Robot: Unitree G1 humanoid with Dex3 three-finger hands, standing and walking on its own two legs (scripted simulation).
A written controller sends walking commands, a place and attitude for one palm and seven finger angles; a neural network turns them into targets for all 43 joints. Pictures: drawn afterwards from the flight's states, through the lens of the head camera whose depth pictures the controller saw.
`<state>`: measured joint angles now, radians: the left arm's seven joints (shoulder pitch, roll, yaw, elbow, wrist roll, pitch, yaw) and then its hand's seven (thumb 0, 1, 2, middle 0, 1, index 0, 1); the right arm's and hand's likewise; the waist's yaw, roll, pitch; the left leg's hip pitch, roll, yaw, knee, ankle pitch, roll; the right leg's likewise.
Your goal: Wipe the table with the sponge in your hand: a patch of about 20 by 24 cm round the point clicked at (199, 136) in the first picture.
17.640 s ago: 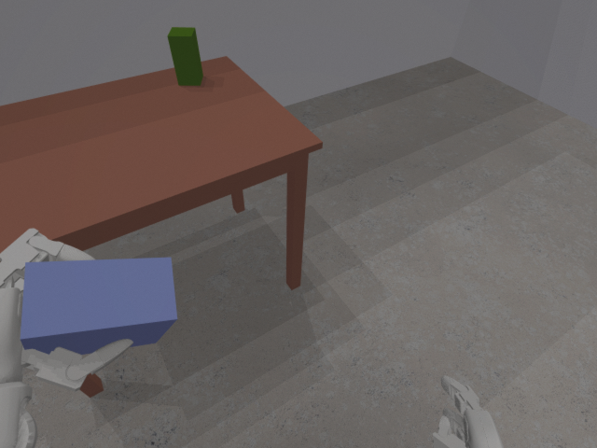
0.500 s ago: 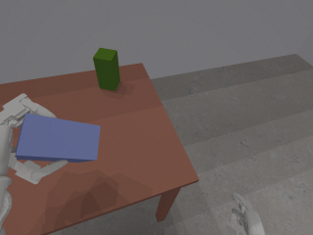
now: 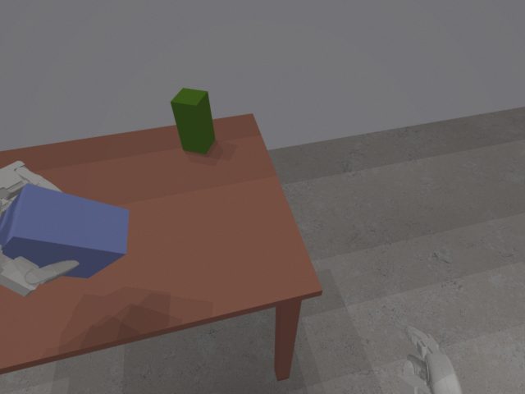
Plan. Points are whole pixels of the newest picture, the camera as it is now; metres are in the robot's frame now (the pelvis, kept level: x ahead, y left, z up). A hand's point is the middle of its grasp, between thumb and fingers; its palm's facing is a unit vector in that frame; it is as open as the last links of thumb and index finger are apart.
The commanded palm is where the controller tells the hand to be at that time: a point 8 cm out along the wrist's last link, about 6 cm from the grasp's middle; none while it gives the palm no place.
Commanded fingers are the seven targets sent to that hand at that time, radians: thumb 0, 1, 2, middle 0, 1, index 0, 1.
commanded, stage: turn the palm down, sponge in hand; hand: left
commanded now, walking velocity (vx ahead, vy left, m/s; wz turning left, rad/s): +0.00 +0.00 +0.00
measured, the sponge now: (77, 240) +0.25 +0.29 +0.13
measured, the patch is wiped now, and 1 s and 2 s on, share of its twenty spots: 0.00 0.00 0.00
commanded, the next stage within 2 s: move the sponge above the wiping area in 1.66 s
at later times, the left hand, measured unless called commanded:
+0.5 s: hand (60, 240) +0.26 +0.31 +0.13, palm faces +0.13 -0.40 -0.91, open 10.5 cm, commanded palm +0.23 +0.30 +0.19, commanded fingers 0.00 0.10 1.30 -1.20 -1.60 -1.20 -1.60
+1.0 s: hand (78, 246) +0.26 +0.30 +0.10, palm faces -0.06 -0.24 -0.97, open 10.5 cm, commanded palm +0.23 +0.32 +0.19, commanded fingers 0.00 0.10 1.30 -1.20 -1.60 -1.20 -1.60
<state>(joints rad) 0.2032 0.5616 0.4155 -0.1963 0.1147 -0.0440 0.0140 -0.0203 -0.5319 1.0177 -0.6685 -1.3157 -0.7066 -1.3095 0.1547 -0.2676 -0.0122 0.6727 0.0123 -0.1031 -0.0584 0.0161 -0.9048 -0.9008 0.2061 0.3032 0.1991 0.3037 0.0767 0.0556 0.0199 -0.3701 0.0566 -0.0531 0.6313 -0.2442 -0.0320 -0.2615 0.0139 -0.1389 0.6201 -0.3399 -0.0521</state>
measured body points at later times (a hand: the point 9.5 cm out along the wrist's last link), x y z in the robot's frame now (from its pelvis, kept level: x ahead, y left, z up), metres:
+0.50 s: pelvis +0.03 +0.01 +0.00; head +0.04 -0.02 +0.45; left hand +0.24 +0.33 +0.18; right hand +0.21 -0.24 -0.10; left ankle +0.06 +0.15 -0.72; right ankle +0.00 -0.08 -0.72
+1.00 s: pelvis +0.03 +0.05 +0.01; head +0.04 +0.01 +0.46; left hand +0.26 +0.31 +0.16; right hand +0.27 -0.16 -0.07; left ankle +0.06 +0.15 -0.72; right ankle +0.00 -0.08 -0.72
